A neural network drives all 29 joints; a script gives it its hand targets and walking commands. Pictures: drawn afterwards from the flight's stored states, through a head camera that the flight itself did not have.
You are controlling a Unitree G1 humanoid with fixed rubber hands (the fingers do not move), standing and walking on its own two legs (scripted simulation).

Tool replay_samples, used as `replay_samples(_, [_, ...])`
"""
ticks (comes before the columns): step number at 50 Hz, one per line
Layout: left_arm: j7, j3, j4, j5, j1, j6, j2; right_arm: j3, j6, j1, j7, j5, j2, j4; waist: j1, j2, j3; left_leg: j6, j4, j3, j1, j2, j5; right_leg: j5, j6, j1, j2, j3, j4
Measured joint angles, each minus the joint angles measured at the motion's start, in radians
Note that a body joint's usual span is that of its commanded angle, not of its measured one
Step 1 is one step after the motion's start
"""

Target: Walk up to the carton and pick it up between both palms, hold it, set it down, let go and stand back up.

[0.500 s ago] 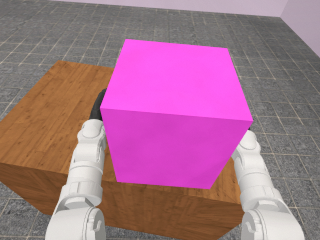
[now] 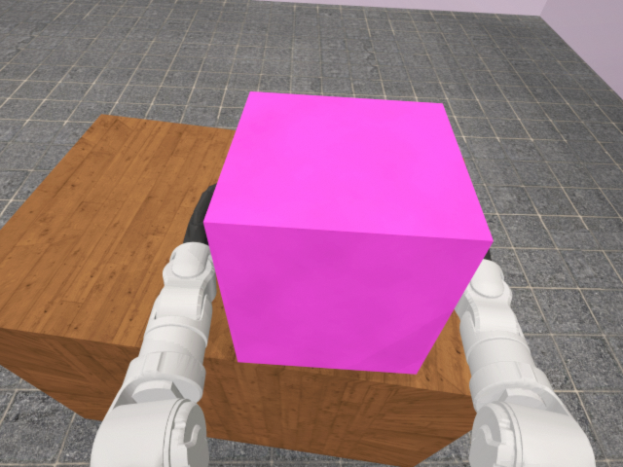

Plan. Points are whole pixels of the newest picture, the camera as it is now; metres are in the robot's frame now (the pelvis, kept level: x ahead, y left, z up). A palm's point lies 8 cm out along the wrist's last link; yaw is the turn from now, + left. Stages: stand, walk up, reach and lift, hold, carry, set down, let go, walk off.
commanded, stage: set down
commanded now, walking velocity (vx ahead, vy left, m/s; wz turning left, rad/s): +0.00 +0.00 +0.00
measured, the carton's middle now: (336, 237) +0.41 -0.03 +0.05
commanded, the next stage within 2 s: none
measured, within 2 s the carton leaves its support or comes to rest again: rests again in 0.66 s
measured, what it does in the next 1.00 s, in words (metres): stands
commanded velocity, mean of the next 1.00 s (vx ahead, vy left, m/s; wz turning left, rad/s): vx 0.00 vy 0.00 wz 0.00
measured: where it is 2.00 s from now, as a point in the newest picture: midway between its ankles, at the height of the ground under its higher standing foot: outside the picture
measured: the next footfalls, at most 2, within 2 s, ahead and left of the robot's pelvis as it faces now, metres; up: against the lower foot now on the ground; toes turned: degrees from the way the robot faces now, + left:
none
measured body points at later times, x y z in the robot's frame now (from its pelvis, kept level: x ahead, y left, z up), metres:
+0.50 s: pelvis +0.00 +0.00 +0.00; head +0.04 +0.01 +0.45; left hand +0.41 +0.15 +0.05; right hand +0.39 -0.21 +0.05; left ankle -0.01 +0.14 -0.75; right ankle -0.02 -0.13 -0.75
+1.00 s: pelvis -0.01 +0.00 +0.00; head +0.04 +0.00 +0.45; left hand +0.40 +0.15 +0.04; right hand +0.38 -0.22 +0.04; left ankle -0.01 +0.14 -0.75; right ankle -0.02 -0.13 -0.75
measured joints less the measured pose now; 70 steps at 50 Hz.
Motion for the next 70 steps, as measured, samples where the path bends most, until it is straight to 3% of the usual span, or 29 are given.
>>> replay_samples(9, [0.008, 0.009, 0.059, -0.008, -0.005, -0.063, -0.004, -0.014, -0.023, 0.005, 0.005, -0.023, -0.001, 0.005, 0.017, 0.015, -0.018, -0.002, -0.003, 0.011, -0.048, 0.006, 0.007, 0.006, -0.003, -0.057, 0.004, 0.005, 0.006])
replay_samples(19, [0.014, 0.010, 0.123, -0.027, -0.016, -0.133, 0.015, -0.033, -0.054, -0.013, 0.003, -0.056, 0.010, 0.026, 0.010, 0.022, -0.040, -0.006, -0.003, 0.001, -0.091, 0.008, 0.015, 0.009, -0.007, -0.095, 0.005, -0.012, 0.007])
replay_samples(44, [0.012, 0.055, 0.233, 0.021, -0.066, -0.251, 0.005, -0.111, -0.156, -0.025, 0.011, -0.121, 0.013, 0.079, 0.030, 0.035, -0.042, 0.003, 0.002, 0.028, -0.137, 0.007, 0.028, 0.028, -0.002, -0.150, -0.001, 0.000, 0.013])
replay_samples(70, [-0.010, 0.129, 0.266, 0.072, -0.086, -0.336, 0.002, -0.202, -0.219, -0.042, 0.037, -0.204, 0.049, 0.083, 0.022, 0.026, -0.026, 0.003, 0.001, 0.034, -0.164, 0.006, 0.040, 0.025, -0.005, -0.188, -0.007, -0.010, 0.039])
